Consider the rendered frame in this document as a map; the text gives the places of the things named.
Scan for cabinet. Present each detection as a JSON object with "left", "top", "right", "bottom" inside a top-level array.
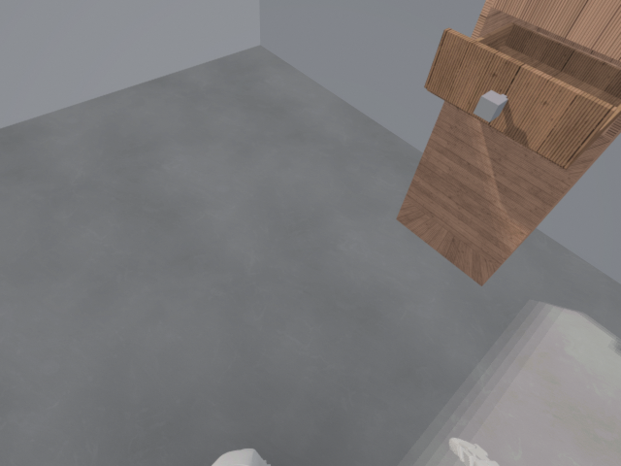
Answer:
[{"left": 396, "top": 0, "right": 621, "bottom": 286}]

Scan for handle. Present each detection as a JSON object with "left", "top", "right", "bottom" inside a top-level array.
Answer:
[{"left": 473, "top": 90, "right": 508, "bottom": 122}]

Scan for drawer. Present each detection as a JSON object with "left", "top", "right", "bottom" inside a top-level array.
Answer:
[{"left": 424, "top": 22, "right": 621, "bottom": 170}]

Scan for robot right hand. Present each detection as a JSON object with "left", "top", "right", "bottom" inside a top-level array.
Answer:
[{"left": 449, "top": 438, "right": 500, "bottom": 466}]

